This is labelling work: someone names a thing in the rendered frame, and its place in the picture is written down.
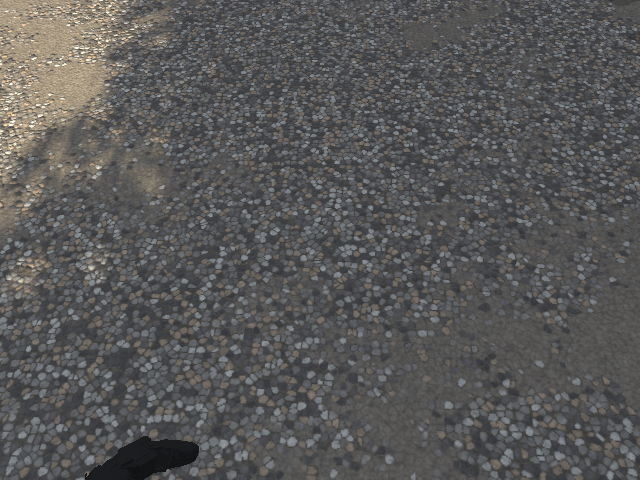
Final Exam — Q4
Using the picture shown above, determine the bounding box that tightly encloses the robot left hand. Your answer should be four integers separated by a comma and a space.
85, 436, 199, 480

